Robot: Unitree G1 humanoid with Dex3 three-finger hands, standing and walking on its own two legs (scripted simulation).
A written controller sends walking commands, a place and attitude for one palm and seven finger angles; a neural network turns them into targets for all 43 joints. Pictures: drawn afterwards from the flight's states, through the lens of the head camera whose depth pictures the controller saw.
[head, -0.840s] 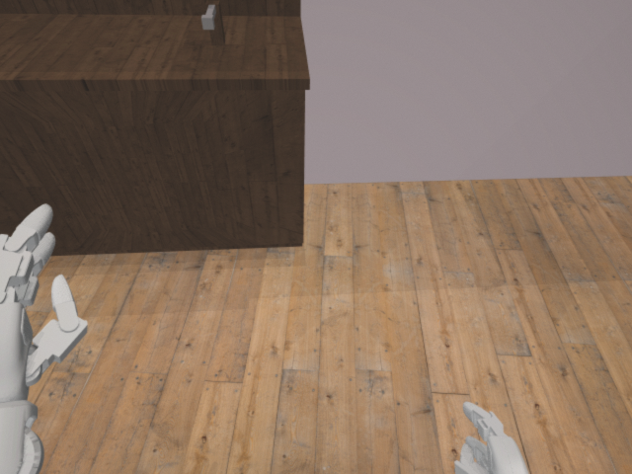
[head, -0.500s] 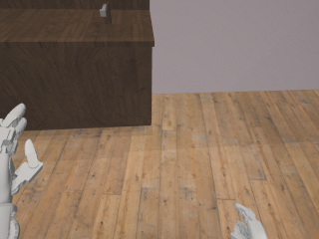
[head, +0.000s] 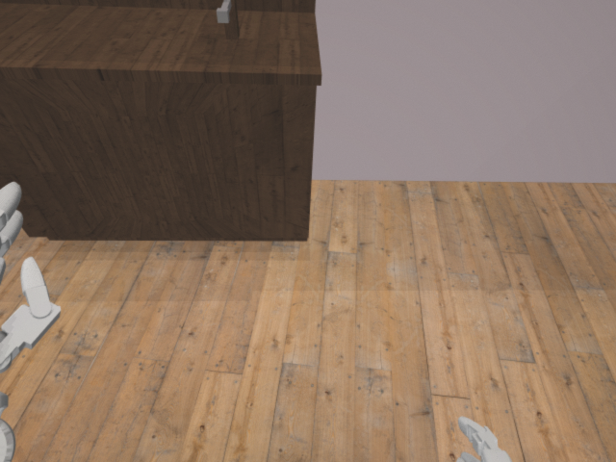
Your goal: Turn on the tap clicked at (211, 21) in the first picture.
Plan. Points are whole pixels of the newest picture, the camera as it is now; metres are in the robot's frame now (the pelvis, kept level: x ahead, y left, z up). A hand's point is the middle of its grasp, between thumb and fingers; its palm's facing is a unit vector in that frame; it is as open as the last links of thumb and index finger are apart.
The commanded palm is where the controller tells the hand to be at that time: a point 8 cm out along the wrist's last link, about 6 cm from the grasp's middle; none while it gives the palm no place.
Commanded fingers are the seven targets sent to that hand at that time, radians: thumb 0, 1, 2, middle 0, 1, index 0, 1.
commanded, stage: walk to a spot facing it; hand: left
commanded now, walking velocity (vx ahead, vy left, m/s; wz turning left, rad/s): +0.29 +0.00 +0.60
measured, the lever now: (223, 15) +1.11 +0.26 +0.14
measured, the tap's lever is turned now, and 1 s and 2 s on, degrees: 0 0 0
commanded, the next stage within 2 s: none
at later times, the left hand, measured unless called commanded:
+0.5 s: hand out of the picture +0.22 +0.30 +0.19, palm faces +0.64 -0.65 -0.40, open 7.4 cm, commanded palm +0.14 +0.32 +0.19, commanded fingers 0.00 0.90 0.90 -0.20 -0.30 -0.20 -0.30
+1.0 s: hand out of the picture +0.23 +0.29 +0.19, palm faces +0.78 -0.44 -0.43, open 7.4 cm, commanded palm +0.15 +0.30 +0.19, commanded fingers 0.00 0.90 0.90 -0.20 -0.30 -0.20 -0.30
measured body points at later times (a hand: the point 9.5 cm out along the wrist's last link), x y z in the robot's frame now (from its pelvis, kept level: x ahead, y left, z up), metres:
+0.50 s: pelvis +0.07 +0.01 -0.01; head +0.09 +0.02 +0.44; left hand +0.18 +0.33 +0.21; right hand +0.33 -0.17 -0.08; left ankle +0.10 +0.15 -0.72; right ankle +0.03 -0.12 -0.64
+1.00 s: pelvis +0.18 -0.02 +0.02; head +0.21 -0.03 +0.47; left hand +0.19 +0.31 +0.21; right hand +0.46 -0.15 -0.08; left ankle +0.14 +0.13 -0.64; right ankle +0.22 -0.12 -0.72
